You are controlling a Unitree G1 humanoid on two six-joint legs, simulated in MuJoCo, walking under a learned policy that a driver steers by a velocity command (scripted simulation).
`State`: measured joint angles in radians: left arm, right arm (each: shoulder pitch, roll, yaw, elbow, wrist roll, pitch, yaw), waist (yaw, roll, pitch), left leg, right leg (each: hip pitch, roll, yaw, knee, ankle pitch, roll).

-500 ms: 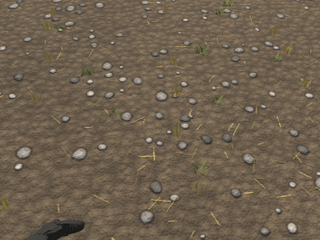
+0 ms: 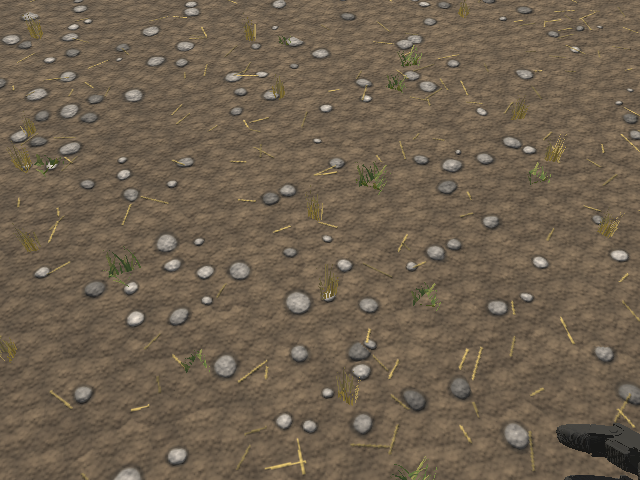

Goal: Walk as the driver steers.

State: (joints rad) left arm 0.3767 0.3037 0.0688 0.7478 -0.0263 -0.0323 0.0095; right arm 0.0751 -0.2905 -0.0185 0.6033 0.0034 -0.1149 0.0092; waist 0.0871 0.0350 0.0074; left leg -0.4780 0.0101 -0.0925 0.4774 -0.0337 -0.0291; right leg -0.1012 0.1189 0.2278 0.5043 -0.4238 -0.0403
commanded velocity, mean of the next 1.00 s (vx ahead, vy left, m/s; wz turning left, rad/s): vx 0.50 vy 0.00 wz -0.26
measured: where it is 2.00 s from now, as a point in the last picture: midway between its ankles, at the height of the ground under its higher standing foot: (424, 248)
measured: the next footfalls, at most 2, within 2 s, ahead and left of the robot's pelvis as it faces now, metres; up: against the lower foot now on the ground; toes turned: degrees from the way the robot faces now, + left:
right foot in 0.54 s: +0.40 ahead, -0.18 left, +0.00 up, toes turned -22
left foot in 1.08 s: +0.77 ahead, -0.07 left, +0.00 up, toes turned -8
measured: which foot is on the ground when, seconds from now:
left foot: down 0.00-0.52, up 0.54-1.00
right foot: down 0.00-0.02, up 0.04-0.52, down 0.54-1.00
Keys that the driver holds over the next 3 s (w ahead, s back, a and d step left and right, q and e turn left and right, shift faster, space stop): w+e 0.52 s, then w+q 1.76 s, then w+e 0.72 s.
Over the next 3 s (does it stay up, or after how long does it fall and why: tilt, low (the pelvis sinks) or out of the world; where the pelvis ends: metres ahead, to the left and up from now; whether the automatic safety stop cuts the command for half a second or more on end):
stays up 1.60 0.11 0.02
